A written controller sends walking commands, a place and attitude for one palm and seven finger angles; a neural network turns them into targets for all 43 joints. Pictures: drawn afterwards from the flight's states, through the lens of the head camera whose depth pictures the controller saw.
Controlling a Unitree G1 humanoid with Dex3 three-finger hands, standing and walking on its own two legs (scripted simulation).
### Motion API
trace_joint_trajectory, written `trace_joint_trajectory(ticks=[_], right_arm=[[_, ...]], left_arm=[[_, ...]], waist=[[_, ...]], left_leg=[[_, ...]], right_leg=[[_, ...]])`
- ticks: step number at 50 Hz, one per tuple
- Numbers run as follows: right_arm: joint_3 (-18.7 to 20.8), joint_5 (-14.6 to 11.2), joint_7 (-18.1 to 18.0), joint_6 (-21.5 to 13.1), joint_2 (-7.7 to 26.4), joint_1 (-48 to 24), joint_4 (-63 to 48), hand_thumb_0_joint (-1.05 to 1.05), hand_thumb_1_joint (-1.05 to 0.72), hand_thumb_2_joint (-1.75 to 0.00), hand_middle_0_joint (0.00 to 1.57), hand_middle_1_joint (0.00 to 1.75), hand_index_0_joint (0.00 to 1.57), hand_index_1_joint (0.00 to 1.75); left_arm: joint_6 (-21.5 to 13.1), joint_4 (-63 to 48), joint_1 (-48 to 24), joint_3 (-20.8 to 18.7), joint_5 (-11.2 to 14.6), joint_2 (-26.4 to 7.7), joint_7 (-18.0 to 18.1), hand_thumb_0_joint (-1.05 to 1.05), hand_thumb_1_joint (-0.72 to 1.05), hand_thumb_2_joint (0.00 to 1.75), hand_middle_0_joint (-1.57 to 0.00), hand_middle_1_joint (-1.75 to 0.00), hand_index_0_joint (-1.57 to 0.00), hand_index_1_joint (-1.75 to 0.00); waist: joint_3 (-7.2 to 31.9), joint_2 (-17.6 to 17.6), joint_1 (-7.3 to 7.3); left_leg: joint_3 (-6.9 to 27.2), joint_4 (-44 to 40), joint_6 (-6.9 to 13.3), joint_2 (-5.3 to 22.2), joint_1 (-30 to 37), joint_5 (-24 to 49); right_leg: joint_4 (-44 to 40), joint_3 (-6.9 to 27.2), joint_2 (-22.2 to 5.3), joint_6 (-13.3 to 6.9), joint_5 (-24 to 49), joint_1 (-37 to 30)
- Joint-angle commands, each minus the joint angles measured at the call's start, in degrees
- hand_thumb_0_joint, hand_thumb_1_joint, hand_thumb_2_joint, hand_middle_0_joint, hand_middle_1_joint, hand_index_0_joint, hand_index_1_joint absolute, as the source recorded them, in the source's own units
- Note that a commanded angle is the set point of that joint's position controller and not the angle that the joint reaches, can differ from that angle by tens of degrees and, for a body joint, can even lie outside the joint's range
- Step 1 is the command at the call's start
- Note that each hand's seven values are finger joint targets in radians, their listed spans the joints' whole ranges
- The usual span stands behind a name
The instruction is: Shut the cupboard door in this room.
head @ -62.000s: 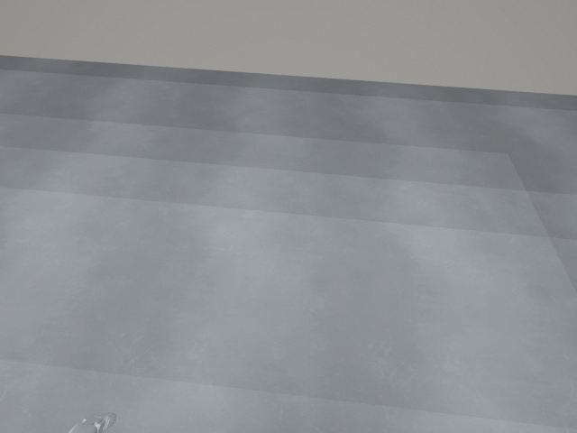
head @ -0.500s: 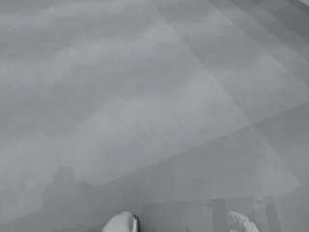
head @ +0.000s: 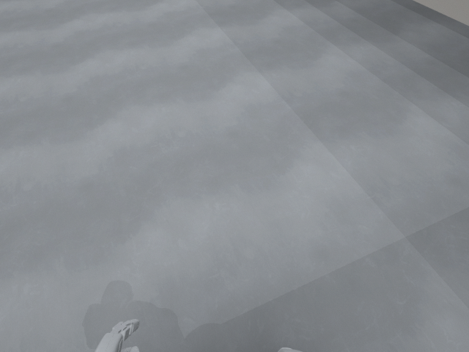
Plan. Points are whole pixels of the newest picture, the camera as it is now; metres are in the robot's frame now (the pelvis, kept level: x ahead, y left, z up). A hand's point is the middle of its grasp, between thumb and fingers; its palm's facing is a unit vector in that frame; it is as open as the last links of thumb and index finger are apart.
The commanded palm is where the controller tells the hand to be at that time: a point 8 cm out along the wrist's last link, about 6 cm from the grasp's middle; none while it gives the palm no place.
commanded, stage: turn to face it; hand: left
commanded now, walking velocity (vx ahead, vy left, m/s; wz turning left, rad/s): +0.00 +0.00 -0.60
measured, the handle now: out of the picture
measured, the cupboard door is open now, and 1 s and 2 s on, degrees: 61 61 61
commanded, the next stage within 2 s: none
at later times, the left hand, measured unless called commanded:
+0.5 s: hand (131, 340) +0.17 +0.22 -0.16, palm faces -0.17 -0.96 -0.21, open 7.4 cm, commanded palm none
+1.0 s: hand (179, 295) +0.25 +0.13 -0.15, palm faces -0.53 -0.81 -0.23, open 7.4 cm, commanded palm none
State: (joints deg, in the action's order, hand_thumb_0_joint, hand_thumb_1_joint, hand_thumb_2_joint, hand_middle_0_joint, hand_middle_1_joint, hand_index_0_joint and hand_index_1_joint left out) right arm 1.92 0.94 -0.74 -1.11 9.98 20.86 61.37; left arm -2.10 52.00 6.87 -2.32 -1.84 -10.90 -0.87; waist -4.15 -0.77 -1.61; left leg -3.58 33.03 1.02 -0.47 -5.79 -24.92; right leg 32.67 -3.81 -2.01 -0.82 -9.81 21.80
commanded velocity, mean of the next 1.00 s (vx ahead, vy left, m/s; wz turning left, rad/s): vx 0.00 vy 0.00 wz -0.60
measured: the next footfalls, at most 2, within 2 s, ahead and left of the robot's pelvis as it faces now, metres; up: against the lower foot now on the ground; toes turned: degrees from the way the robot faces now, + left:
left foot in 0.36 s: +0.14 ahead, +0.13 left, +0.00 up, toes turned -8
right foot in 0.70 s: +0.05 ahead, -0.12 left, +0.00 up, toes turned -29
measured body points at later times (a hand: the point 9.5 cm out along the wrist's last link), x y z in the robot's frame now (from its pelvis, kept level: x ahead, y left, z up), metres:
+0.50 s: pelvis +0.06 +0.03 +0.01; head +0.09 +0.03 +0.46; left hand +0.18 +0.27 -0.14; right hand +0.10 -0.23 -0.12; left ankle +0.10 +0.14 -0.72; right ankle +0.03 -0.09 -0.66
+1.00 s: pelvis +0.07 +0.01 +0.01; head +0.11 -0.01 +0.46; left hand +0.28 +0.18 -0.13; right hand +0.00 -0.26 -0.13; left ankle +0.16 +0.12 -0.69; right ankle +0.02 -0.10 -0.73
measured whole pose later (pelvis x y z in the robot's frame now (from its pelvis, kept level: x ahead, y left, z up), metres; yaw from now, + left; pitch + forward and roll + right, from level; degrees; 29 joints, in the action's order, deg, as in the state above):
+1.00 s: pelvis +0.07 +0.01 +0.01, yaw -33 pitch +1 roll +1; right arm 2.6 0.4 -0.9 3.0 14.5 9.7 50.5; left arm 3.1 50.4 10.1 -3.1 -1.9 -12.9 -0.9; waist -5.2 0.7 0.0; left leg -2.2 46.4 -4.5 2.9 -24.1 -23.1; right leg 30.8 4.5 0.9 0.0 -14.5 17.0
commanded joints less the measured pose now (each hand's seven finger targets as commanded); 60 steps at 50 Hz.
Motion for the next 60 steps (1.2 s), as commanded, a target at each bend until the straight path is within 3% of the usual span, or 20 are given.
trace_joint_trajectory(ticks=[1,3,6,16,18,19,24,30,33,34,35,36,38,41,50,51,52,53,56,60], right_arm=[[1.13,-0.38,-1.07,-0.58,5.01,0.95,-4.39,0.0,-0.9,-0.9,0.2,0.3,0.2,0.3],[1.04,-0.56,-0.99,0.17,4.68,-3.46,-4.95,0.0,-0.9,-0.9,0.2,0.3,0.2,0.3],[0.73,-0.1,-0.6,1.83,2.49,-2.28,-5.03,0.0,-0.9,-0.9,0.2,0.3,0.2,0.3],[1.73,-0.4,-1.25,1.08,5.88,-3.97,-9.46,0.0,-0.9,-0.9,0.2,0.3,0.2,0.3],[3.09,0.83,-1.72,0.48,14.42,-3.34,-11.1,0.0,-0.9,-0.9,0.2,0.3,0.2,0.3],[3.33,1.01,-1.78,0.85,15.59,-4.05,-12.27,0.0,-0.9,-0.9,0.2,0.3,0.2,0.3],[2.26,1.18,-1.79,0.74,12.28,-11.23,-14.31,0.0,-0.9,-0.9,0.2,0.3,0.2,0.3],[3.5,0.97,-1.03,1.36,14.24,-8.05,-12.8,0.0,-0.9,-0.9,0.2,0.3,0.2,0.3],[3.92,0.63,-0.68,1.72,15.42,-9.66,-13.27,0.0,-0.9,-0.9,0.2,0.3,0.2,0.3],[3.92,0.25,-0.4,1.7,14.57,-10.14,-13.79,0.0,-0.9,-0.9,0.2,0.3,0.2,0.3],[3.07,-0.25,0.03,1.84,9.98,-10.96,-15.88,0.0,-0.9,-0.9,0.2,0.3,0.2,0.3],[2.08,-0.27,-0.28,2.41,9.5,-14.5,-17.96,0.0,-0.9,-0.9,0.2,0.3,0.2,0.3],[2.14,-0.32,-1.24,2.6,10.03,-15.99,-17.45,0.0,-0.9,-0.9,0.2,0.3,0.2,0.3],[2.02,-0.14,-0.51,2.79,9.42,-12.4,-14.93,0.0,-0.9,-0.9,0.2,0.3,0.2,0.3],[1.83,-0.59,-0.7,1.89,8.88,-5.19,-13.9,0.0,-0.9,-0.9,0.2,0.3,0.2,0.3],[2.11,-0.26,-0.96,1.12,11.1,-3.06,-13.3,0.0,-0.9,-0.9,0.2,0.3,0.2,0.3],[3.02,0.71,-1.17,0.59,17.12,-2.37,-13.73,0.0,-0.9,-0.9,0.2,0.3,0.2,0.3],[3.29,0.94,-1.52,0.91,19.6,-1.59,-14.79,0.0,-0.9,-0.9,0.2,0.3,0.2,0.3],[2.42,1.2,-1.55,0.42,15.53,-8.17,-16.26,0.0,-0.9,-0.9,0.2,0.3,0.2,0.3],[2.55,1.12,-1.67,0.82,14.14,-6.75,-14.9,0.0,-0.9,-0.9,0.2,0.3,0.2,0.3]], left_arm=[[-0.64,3.13,15.93,-2.86,0.87,-10.92,1.93,0.0,0.9,0.9,-0.2,-0.3,-0.2,-0.3],[0.37,1.36,9.71,-2.89,0.88,-8.48,2.47,0.0,0.9,0.9,-0.2,-0.3,-0.2,-0.3],[0.77,0.31,5.86,-3.18,0.59,-7.62,2.46,0.0,0.9,0.9,-0.2,-0.3,-0.2,-0.3],[3.26,-2.58,2.84,-4.65,0.76,-9.38,1.41,0.0,0.9,0.9,-0.2,-0.3,-0.2,-0.3],[3.67,-4.79,3.78,-3.68,1.49,-4.76,0.52,0.0,0.9,0.9,-0.2,-0.3,-0.2,-0.3],[3.56,-5.62,3.08,-3.92,1.02,-6.32,0.16,0.0,0.9,0.9,-0.2,-0.3,-0.2,-0.3],[5.07,-4.38,4.25,-4.2,0.74,-6.21,-1.14,0.0,0.9,0.9,-0.2,-0.3,-0.2,-0.3],[4.68,-6.11,1.78,-3.24,0.59,-5.77,-1.39,0.0,0.9,0.9,-0.2,-0.3,-0.2,-0.3],[4.12,-5.49,4.68,-3.54,0.57,-7.2,-1.41,0.0,0.9,0.9,-0.2,-0.3,-0.2,-0.3],[3.59,-4.57,8.15,-4.07,0.39,-9.82,-1.14,0.0,0.9,0.9,-0.2,-0.3,-0.2,-0.3],[2.86,-3.94,11.11,-5.17,-0.2,-16.41,-0.26,0.0,0.9,0.9,-0.2,-0.3,-0.2,-0.3],[2.84,-2.85,13.77,-5.23,0.62,-18.83,0.35,0.0,0.9,0.9,-0.2,-0.3,-0.2,-0.3],[3.06,-3.54,10.17,-5.34,0.59,-16.54,1.55,0.0,0.9,0.9,-0.2,-0.3,-0.2,-0.3],[3.29,-6.16,3.36,-4.29,0.55,-13.47,1.62,0.0,0.9,0.9,-0.2,-0.3,-0.2,-0.3],[4.32,-6.66,-0.52,-4.66,0.44,-14.22,0.96,0.0,0.9,0.9,-0.2,-0.3,-0.2,-0.3],[4.7,-7.41,-0.42,-4.29,0.95,-11.93,0.86,0.0,0.9,0.9,-0.2,-0.3,-0.2,-0.3],[5.04,-8.28,1.82,-3.52,1.58,-8.21,0.27,0.0,0.9,0.9,-0.2,-0.3,-0.2,-0.3],[4.78,-9.38,0.92,-3.36,1.19,-8.47,-0.1,0.0,0.9,0.9,-0.2,-0.3,-0.2,-0.3],[5.03,-7.56,0.33,-4.34,0.56,-9.73,-1.15,0.0,0.9,0.9,-0.2,-0.3,-0.2,-0.3],[5.42,-7.69,-0.8,-3.35,0.88,-6.86,-1.86,0.0,0.9,0.9,-0.2,-0.3,-0.2,-0.3]], waist=[[11.07,17.26,4.99],[8.18,7.11,3.08],[8.7,5.66,0.46],[7.3,7.81,-0.9],[5.85,-13.49,-1.17],[5.42,-12.26,-1.54],[4.07,-7.94,2.24],[5.43,-11.1,-0.08],[6.34,-10.35,2.12],[8.59,-5.06,3.9],[9.26,12.73,5.5],[7.95,15.31,7.37],[7.42,17.29,5.66],[9.46,9.21,2.11],[6.92,8.91,-0.92],[7.62,3.15,-1.53],[8.03,-13.79,-0.93],[7.05,-16.44,-1.65],[4.63,-10.81,1.14],[6.4,-10.28,0.17]], left_leg=[[3.51,30.01,-1.73,1.46,-22.19,-12.09],[4.27,30.52,-2.78,3.59,-22.6,-5.57],[2.49,25.83,-3.9,3.97,-18.6,0.41],[2.17,-6.24,-3.85,2.17,-0.86,10.87],[21.82,-17.96,3.71,21.44,3.45,9.79],[25.82,-20.08,9.03,28.15,-1.33,11.17],[6.03,-14.89,6.56,19.62,-3.68,28.9],[0.23,-9.48,5.65,20.71,-0.47,33.98],[-2.86,-2.57,1.99,19.25,-4.37,30.52],[-4.83,4.57,-0.77,16.84,-8.8,25.73],[-9.23,16.96,-4.6,9.02,-22.84,3.81],[-2.89,27.64,-5.34,4.95,-28.49,-12.67],[4.86,35.73,-5.2,6.18,-34.06,-8.16],[3.13,31.07,-6.26,6.47,-26.41,0.29],[1.11,-2.03,-5.22,2.3,-7.78,9.45],[4.69,-11.08,-4.14,5.74,-1.98,10.92],[19.74,-17.01,0.93,19.38,2.67,12.26],[26.41,-19.05,6.78,28.32,-1.84,15.21],[16.29,-17.02,7.36,23.87,-7.27,19.93],[3.93,-11.86,6.05,20.32,-1.32,32.0]], right_leg=[[-12.52,27.97,-20.38,-15.31,38.88,-25.79],[-12.91,20.73,-16.08,-13.89,34.42,-19.62],[-14.74,14.85,-12.02,-10.66,25.64,-11.52],[-10.5,20.78,-5.9,-5.11,1.68,1.56],[5.73,9.02,6.05,0.45,-16.79,13.18],[18.12,5.17,4.59,1.51,-23.46,12.17],[28.84,3.07,0.35,3.77,-16.2,9.28],[11.57,-2.2,1.58,2.93,-14.18,1.57],[-1.81,-3.44,2.3,1.66,-4.17,-8.09],[-8.09,0.78,-0.65,0.01,3.49,-15.84],[-12.25,19.67,-14.53,-5.16,19.19,-25.15],[-12.11,25.67,-21.26,-11.34,33.56,-22.32],[-11.06,26.37,-17.59,-12.75,29.75,-21.89],[-9.66,16.27,-11.88,-9.59,23.82,-16.6],[-7.1,21.49,-7.94,-6.01,6.64,-3.67],[-2.59,18.88,-3.9,-3.24,0.91,1.17],[9.52,11.05,4.73,0.5,-14.62,9.91],[22.73,5.59,5.12,1.89,-26.45,10.65],[36.22,6.06,0.72,3.09,-20.03,10.6],[23.27,1.12,0.3,3.66,-18.05,6.33]])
